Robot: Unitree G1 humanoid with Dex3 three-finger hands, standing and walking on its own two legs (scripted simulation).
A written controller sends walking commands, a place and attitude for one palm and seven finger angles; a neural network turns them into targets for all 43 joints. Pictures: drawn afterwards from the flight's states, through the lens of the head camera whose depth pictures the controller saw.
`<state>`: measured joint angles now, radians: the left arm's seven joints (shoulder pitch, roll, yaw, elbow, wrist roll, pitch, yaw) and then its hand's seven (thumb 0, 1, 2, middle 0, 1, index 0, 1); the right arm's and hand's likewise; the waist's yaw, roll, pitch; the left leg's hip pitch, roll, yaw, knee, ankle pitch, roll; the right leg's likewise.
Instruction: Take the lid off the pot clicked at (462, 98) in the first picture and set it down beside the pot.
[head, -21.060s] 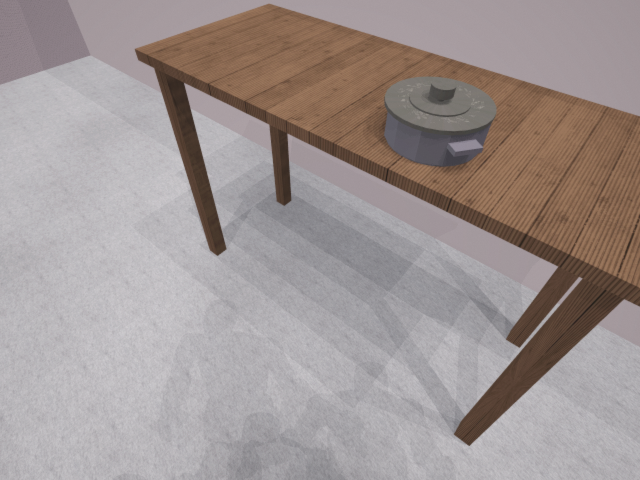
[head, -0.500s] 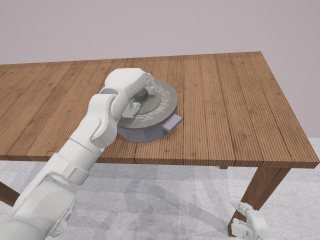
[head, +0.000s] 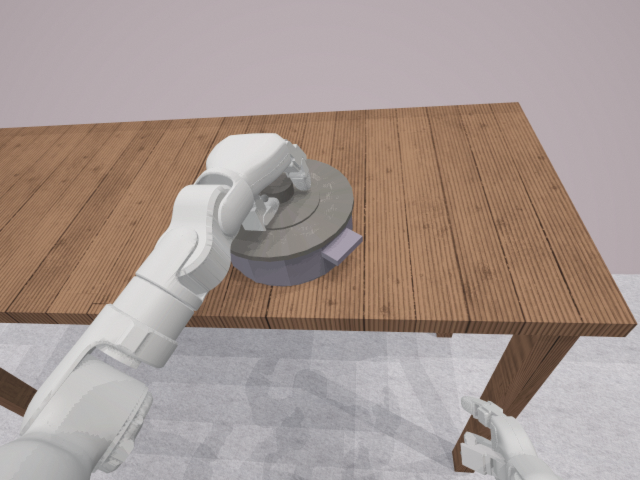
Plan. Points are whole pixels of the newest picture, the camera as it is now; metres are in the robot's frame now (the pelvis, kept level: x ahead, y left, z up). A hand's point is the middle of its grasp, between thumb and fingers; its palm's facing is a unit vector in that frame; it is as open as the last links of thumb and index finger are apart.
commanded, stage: lift the lid straight up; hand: left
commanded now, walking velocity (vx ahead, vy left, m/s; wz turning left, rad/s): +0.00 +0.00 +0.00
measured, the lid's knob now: (276, 188) +0.44 +0.07 +0.16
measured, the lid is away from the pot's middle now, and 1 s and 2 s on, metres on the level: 0.01 0.02 0.02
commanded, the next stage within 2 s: none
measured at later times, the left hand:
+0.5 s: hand (261, 191) +0.40 +0.08 +0.19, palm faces -0.09 -0.04 -0.99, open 6.9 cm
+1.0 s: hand (268, 165) +0.40 +0.06 +0.23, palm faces -0.03 -0.01 -1.00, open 6.8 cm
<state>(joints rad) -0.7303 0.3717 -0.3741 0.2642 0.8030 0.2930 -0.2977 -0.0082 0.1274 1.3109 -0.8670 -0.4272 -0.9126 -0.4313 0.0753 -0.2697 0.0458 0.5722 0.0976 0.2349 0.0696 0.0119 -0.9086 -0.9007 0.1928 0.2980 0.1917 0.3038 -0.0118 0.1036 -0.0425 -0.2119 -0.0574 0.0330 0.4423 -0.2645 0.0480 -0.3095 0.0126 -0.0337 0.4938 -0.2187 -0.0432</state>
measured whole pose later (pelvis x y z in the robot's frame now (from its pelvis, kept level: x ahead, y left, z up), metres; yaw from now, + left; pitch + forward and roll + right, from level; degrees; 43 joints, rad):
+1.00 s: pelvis +0.00 +0.01 +0.00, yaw +1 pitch +1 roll +1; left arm -0.88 0.40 -0.45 0.18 0.75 0.28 -0.38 0.01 0.08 1.23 -0.92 -0.44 -0.99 -0.47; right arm 0.06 -0.27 0.05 0.59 0.09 0.20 0.10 0.01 -0.91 -0.90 0.19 0.30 0.19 0.30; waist 0.01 0.12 -0.03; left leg -0.20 -0.08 0.02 0.42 -0.25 0.06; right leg -0.30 -0.01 -0.04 0.49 -0.22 -0.03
